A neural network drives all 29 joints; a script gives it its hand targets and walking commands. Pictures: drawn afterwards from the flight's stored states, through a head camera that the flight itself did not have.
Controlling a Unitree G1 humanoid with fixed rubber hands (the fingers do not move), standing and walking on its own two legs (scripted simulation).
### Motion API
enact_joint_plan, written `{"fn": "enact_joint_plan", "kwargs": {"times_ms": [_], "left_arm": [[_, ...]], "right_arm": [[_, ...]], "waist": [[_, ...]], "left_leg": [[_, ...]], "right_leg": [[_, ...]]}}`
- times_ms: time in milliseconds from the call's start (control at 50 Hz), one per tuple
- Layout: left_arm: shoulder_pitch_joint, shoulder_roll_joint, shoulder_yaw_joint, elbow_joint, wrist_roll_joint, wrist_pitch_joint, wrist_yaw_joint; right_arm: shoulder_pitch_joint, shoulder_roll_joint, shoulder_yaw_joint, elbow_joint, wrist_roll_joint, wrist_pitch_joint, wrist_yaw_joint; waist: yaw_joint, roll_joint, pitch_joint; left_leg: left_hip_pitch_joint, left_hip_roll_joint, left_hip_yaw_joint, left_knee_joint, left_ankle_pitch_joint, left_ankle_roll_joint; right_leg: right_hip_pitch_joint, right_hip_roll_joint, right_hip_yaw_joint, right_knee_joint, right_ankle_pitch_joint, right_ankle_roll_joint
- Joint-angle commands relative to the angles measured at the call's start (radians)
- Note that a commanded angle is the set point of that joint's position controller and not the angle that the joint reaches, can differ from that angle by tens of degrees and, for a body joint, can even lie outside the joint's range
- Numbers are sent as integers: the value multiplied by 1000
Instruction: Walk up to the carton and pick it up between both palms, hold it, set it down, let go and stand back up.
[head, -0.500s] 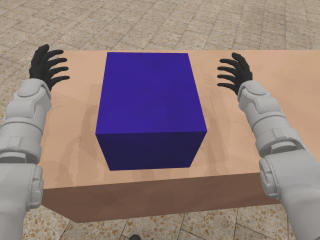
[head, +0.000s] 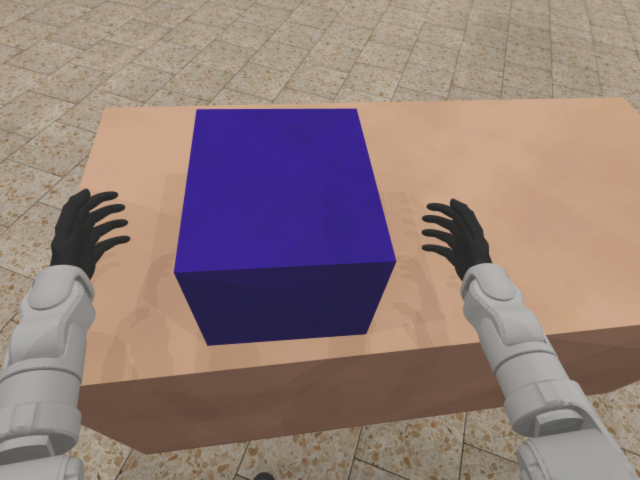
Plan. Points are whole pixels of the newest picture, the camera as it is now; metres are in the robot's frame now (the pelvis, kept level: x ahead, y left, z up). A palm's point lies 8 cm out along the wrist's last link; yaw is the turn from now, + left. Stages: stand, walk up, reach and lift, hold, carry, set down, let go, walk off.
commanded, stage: set down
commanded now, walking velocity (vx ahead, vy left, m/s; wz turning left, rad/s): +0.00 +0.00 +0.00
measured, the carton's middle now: (283, 224) +0.49 +0.10 -0.03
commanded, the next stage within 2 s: let go in 1.60 s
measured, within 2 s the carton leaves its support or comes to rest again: neither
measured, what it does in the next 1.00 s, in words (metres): stands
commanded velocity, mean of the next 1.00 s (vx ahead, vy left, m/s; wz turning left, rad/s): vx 0.00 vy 0.00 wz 0.00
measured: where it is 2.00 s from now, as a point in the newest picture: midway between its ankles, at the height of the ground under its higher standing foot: outside the picture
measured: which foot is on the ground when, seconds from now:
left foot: down 0.00-1.00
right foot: down 0.00-1.00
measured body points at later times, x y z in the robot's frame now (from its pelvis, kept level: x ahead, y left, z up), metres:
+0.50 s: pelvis -0.01 +0.01 +0.00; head +0.01 +0.04 +0.45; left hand +0.28 +0.31 +0.01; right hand +0.33 -0.17 +0.02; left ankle +0.05 +0.12 -0.75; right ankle -0.03 -0.11 -0.75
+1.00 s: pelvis +0.00 +0.01 -0.01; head +0.00 +0.03 +0.44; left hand +0.22 +0.27 -0.03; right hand +0.23 -0.21 -0.02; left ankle +0.05 +0.12 -0.75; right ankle -0.03 -0.11 -0.75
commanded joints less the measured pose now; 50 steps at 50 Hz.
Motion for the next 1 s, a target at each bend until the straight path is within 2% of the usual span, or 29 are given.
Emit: {"fn": "enact_joint_plan", "kwargs": {"times_ms": [0,20,40,60,80,100,180,240,260,300,340,380,420,460,500,520,560,600,640,660,700,740,760,780,840,860,900,940,980], "left_arm": [[-288,224,25,-182,-17,-99,1],[-303,218,35,-113,-15,-95,-6],[-295,233,44,-101,-12,-102,-8],[-249,226,38,-128,-22,-124,-4],[-238,223,20,-161,-30,-145,-1],[-196,209,21,-158,-16,-163,-1],[-185,195,-7,-57,-23,-174,-5],[-207,201,-24,-105,-30,-214,31],[-241,202,-28,-106,-38,-232,38],[-147,178,-53,-88,-33,-257,39],[-143,166,-91,-95,-42,-276,42],[-77,158,-74,-81,-26,-283,42],[-42,149,-77,-70,-12,-298,43],[31,145,-64,-116,9,-320,50],[96,117,-82,-120,30,-322,49],[106,102,-82,-185,32,-332,54],[175,81,-78,-202,45,-361,55],[160,80,-93,-168,37,-366,54],[257,47,-95,-169,41,-370,63],[231,56,-106,-236,33,-397,68],[285,35,-117,-200,57,-412,67],[299,53,-114,-238,50,-457,77],[296,43,-128,-230,39,-456,85],[376,24,-124,-214,42,-458,86],[370,23,-153,-241,28,-459,105],[386,40,-153,-215,30,-459,106],[427,13,-162,-278,31,-467,117],[415,27,-157,-209,39,-445,112],[438,39,-154,-252,36,-447,111]], "right_arm": [[-349,-151,-55,-198,4,-93,6],[-361,-138,-43,-163,-6,-85,5],[-374,-145,-65,-163,-27,-87,-1],[-329,-132,-56,-169,-21,-99,2],[-303,-135,-62,-197,-17,-116,5],[-260,-121,-43,-193,-7,-134,11],[-236,-111,-47,-87,-22,-145,17],[-241,-132,-93,-102,-48,-171,41],[-266,-119,-89,-99,-40,-180,51],[-183,-105,-79,-75,-40,-204,64],[-187,-115,-77,-61,-35,-222,72],[-129,-112,-66,-64,-40,-239,74],[-98,-116,-86,-63,-60,-267,76],[-17,-122,-83,-62,-57,-304,82],[44,-103,-77,-10,-47,-321,85],[82,-103,-92,-7,-55,-334,89],[128,-100,-78,-55,-50,-382,91],[90,-105,-70,-69,-58,-396,98],[189,-112,-72,-77,-66,-421,107],[191,-100,-95,-91,-69,-449,107],[270,-70,-83,-64,-94,-467,105],[299,-66,-84,-107,-92,-509,115],[279,-87,-80,-129,-94,-516,122],[362,-85,-68,-114,-83,-520,130],[349,-100,-94,-110,-77,-537,140],[367,-97,-78,-109,-74,-540,142],[415,-110,-86,-132,-68,-563,145],[419,-104,-83,-101,-75,-551,137],[449,-89,-61,-134,-63,-562,143]], "waist": [[3,78,-547],[3,80,-516],[-15,45,-476],[1,52,-474],[-5,56,-496],[8,58,-504],[-24,96,-339],[-16,98,-345],[-17,87,-358],[-23,78,-346],[-18,115,-376],[-17,103,-336],[-27,56,-347],[-11,75,-341],[-21,117,-296],[-28,127,-307],[-15,100,-299],[-18,94,-265],[-26,70,-215],[-32,63,-225],[-38,62,-196],[-11,74,-218],[-25,58,-204],[-20,53,-169],[-27,77,-122],[-31,55,-100],[-34,63,-82],[-40,67,-65],[-36,9,-86]], "left_leg": [[390,-38,40,76,322,-14],[356,-41,41,71,277,-11],[305,-41,37,66,201,-6],[294,-42,38,50,172,2],[301,-45,32,50,196,-3],[339,-39,35,54,226,-2],[308,-43,33,57,133,-20],[372,-31,29,42,36,-39],[357,-41,33,57,38,-39],[376,-32,31,70,92,-32],[389,-33,32,86,130,-48],[394,-34,31,91,138,-45],[370,-38,32,96,152,-45],[406,-43,34,89,152,-52],[428,-37,32,90,180,-69],[436,-38,26,90,200,-79],[454,-39,36,91,224,-77],[416,-45,40,92,165,-69],[420,-29,27,72,94,-69],[409,-33,34,75,76,-68],[400,-38,41,84,84,-81],[368,-41,49,81,61,-74],[361,-39,55,82,31,-74],[376,-31,48,68,16,-76],[345,-30,57,73,-85,-77],[344,-26,52,70,-86,-71],[343,-35,61,75,-68,-75],[336,-36,78,90,-88,-67],[359,-40,87,109,-46,-60]], "right_leg": [[97,7,47,2,210,32],[95,-4,57,0,184,33],[111,-15,58,1,143,36],[130,-20,60,10,127,42],[133,-15,60,11,142,39],[131,-15,62,14,158,35],[51,-21,64,-10,30,16],[-20,-5,48,-16,-87,8],[-24,-4,41,-8,-77,11],[-19,-6,55,4,-32,10],[-38,3,50,13,-15,7],[-28,0,58,9,0,6],[-7,3,50,21,25,17],[7,12,54,27,27,11],[-9,16,57,13,24,-1],[-2,21,46,26,43,-6],[5,21,56,25,64,-3],[-15,17,62,31,24,2],[8,20,60,39,-4,-2],[4,19,62,42,-15,6],[0,0,68,41,-14,2],[-4,4,78,65,-17,9],[7,10,62,75,-26,10],[16,10,65,79,-22,12],[-23,13,69,86,-91,13],[-32,9,69,86,-101,14],[-9,15,66,102,-68,17],[-35,-5,71,98,-106,21],[-39,-5,74,96,-77,27]]}}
